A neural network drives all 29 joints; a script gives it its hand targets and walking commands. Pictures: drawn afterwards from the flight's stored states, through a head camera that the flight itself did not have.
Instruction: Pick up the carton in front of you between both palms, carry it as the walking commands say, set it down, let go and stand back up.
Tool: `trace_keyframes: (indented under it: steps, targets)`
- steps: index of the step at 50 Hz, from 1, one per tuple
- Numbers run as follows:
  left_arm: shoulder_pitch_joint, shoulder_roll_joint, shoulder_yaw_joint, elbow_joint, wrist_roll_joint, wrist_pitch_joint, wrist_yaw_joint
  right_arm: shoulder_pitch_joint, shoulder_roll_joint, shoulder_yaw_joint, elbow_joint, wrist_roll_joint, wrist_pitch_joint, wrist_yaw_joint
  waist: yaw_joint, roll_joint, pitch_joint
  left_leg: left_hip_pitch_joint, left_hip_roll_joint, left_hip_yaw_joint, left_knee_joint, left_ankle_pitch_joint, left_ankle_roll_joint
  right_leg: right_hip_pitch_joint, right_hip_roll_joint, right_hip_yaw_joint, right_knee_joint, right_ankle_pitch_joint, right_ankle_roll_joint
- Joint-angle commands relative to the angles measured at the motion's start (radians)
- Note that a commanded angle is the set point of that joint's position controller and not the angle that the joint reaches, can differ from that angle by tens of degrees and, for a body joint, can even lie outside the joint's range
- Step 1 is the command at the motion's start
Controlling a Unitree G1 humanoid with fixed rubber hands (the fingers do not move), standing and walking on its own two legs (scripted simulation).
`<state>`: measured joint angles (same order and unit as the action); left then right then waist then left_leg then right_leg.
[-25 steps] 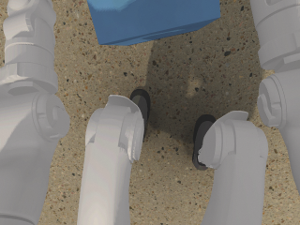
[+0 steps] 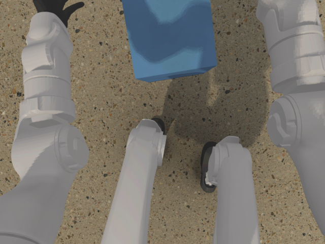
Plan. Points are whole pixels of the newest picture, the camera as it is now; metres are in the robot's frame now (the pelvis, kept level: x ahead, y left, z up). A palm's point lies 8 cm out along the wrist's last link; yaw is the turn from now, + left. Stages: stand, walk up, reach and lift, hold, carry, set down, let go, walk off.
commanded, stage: set down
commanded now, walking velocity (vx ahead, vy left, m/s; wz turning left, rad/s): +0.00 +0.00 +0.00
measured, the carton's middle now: (171, 42) +0.53 +0.11 -0.37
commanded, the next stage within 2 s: let go in 0.40 s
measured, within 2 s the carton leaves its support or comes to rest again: neither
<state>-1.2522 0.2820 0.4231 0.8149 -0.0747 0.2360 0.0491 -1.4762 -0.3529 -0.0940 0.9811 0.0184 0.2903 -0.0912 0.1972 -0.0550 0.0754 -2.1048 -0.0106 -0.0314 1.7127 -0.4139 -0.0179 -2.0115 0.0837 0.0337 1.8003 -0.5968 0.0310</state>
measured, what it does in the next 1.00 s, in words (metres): rises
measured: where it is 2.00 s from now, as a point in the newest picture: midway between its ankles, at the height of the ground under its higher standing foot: (180, 163)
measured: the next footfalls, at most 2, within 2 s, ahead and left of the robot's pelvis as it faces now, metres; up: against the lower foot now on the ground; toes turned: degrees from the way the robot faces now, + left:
none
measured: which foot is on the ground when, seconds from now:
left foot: down 0.00-1.00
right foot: down 0.00-1.00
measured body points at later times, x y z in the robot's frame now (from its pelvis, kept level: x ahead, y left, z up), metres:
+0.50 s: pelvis +0.03 +0.00 +0.13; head +0.34 +0.04 +0.46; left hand +0.49 +0.32 +0.04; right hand +0.61 -0.06 +0.04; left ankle +0.13 +0.12 -0.46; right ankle +0.07 -0.12 -0.46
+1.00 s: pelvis +0.08 +0.03 +0.24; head +0.27 +0.05 +0.65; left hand +0.35 +0.30 +0.15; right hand +0.44 -0.12 +0.14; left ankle +0.13 +0.12 -0.46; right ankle +0.07 -0.12 -0.46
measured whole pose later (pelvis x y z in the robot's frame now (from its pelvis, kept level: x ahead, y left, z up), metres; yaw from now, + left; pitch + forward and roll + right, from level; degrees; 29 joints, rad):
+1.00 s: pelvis +0.08 +0.03 +0.24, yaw +1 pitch +25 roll -2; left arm -0.23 0.22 0.13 0.52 0.01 0.07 -0.13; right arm -0.36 -0.09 -0.18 0.58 -0.12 0.09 -0.10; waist 0.12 0.00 -0.02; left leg -0.95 -0.03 -0.02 0.74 -0.23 0.03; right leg -0.84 0.03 0.09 0.74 -0.34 0.05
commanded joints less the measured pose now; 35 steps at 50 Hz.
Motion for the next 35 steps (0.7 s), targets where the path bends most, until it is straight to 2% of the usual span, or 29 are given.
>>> trace_keyframes:
  steps: [1,5,10,19,23,26,30,32,35]
  targets:
    - [-0.195,0.179,0.019,-0.160,-0.007,-0.002,-0.009,-0.311,-0.066,0.002,-0.177,-0.005,0.002,-0.004,0.102,-0.130,-1.271,0.871,-0.038,0.149,-0.172,0.468,-0.037,0.523,0.056,-0.102,-0.233,0.213,0.005]
    - [-0.154,0.169,0.019,-0.174,-0.008,0.008,-0.024,-0.265,-0.058,-0.011,-0.200,-0.017,0.012,0.001,0.088,-0.130,-1.260,0.922,-0.041,0.144,-0.242,0.509,-0.033,0.564,0.053,-0.097,-0.310,0.255,0.008]
    - [-0.115,0.143,0.020,-0.159,0.007,0.003,-0.040,-0.203,-0.050,-0.040,-0.179,-0.035,0.003,0.015,0.071,-0.103,-1.209,0.996,-0.041,0.132,-0.334,0.541,-0.034,0.573,0.049,-0.090,-0.413,0.277,0.005]
    - [-0.072,0.111,0.038,-0.137,0.058,-0.022,-0.054,-0.137,-0.034,-0.076,-0.130,-0.057,-0.025,0.042,0.063,-0.078,-1.137,1.108,-0.038,0.121,-0.508,0.551,-0.035,0.669,0.041,-0.067,-0.601,0.313,0.006]
    - [-0.017,0.091,0.037,-0.135,0.094,-0.037,-0.073,-0.059,-0.003,-0.108,-0.127,-0.091,-0.038,0.043,0.043,-0.071,-1.133,1.169,-0.037,0.119,-0.574,0.558,-0.033,0.747,0.035,-0.062,-0.679,0.350,0.013]
    - [0.079,0.087,0.028,-0.158,0.128,-0.052,-0.100,0.060,0.051,-0.131,-0.173,-0.121,-0.049,0.021,0.030,-0.062,-1.177,1.260,-0.038,0.116,-0.621,0.621,-0.025,0.842,0.033,-0.054,-0.739,0.430,0.023]
    - [0.269,0.087,-0.009,-0.221,0.169,-0.072,-0.144,0.287,0.141,-0.155,-0.303,-0.161,-0.066,-0.026,0.011,-0.037,-1.195,1.401,-0.037,0.103,-0.688,0.702,-0.009,0.950,0.033,-0.043,-0.826,0.525,0.035]
    - [0.358,0.096,-0.042,-0.262,0.176,-0.080,-0.164,0.388,0.178,-0.152,-0.389,-0.167,-0.076,-0.047,0.005,-0.021,-1.158,1.470,-0.036,0.092,-0.727,0.707,0.001,0.978,0.035,-0.042,-0.875,0.523,0.039]
    - [0.463,0.105,-0.095,-0.317,0.166,-0.093,-0.186,0.500,0.214,-0.138,-0.502,-0.164,-0.094,-0.067,-0.001,0.008,-1.061,1.567,-0.029,0.072,-0.790,0.659,0.010,0.992,0.031,-0.045,-0.946,0.451,0.039]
